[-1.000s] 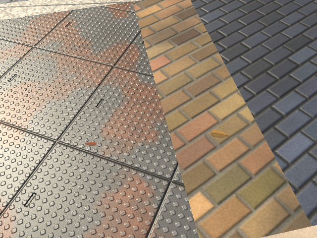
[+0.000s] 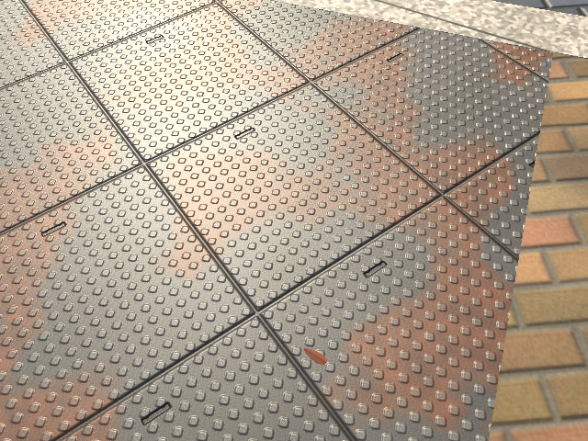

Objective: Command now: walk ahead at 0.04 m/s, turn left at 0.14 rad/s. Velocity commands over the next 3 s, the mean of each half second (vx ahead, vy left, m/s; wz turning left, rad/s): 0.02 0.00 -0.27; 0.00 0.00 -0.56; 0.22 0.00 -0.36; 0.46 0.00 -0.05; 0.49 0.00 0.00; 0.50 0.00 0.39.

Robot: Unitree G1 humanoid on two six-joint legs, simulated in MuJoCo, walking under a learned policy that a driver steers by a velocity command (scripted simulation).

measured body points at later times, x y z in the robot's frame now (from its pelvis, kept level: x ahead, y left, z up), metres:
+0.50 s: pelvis +0.02 -0.02 -0.01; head +0.05 -0.04 +0.44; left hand +0.22 +0.24 -0.10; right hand +0.10 -0.33 -0.13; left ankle +0.01 +0.14 -0.71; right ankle +0.01 -0.11 -0.74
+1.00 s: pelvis +0.04 +0.00 +0.00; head +0.07 +0.00 +0.45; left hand +0.32 +0.17 -0.10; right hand +0.02 -0.32 -0.09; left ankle +0.11 +0.10 -0.74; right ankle -0.01 -0.10 -0.71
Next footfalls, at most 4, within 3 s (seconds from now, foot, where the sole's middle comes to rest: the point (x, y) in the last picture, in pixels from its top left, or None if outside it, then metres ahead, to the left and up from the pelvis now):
0.12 left None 0.06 0.14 -0.77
0.46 right None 0.04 -0.12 -0.77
0.94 left None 0.14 0.08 -0.77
1.34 right None -0.02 -0.14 -0.77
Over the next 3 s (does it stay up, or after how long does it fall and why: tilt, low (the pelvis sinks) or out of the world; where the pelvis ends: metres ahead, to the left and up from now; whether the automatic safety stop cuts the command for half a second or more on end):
stays up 0.72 -0.59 -0.01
